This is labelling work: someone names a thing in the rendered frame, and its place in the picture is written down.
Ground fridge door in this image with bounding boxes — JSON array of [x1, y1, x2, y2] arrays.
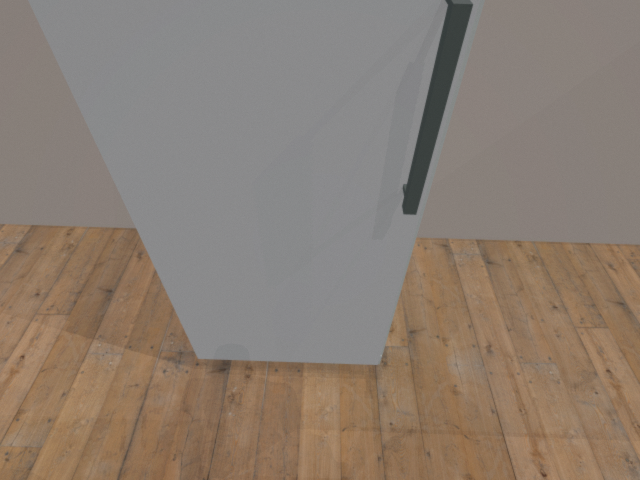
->
[[28, 0, 480, 365]]

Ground handle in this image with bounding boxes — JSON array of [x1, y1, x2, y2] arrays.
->
[[402, 0, 473, 215]]

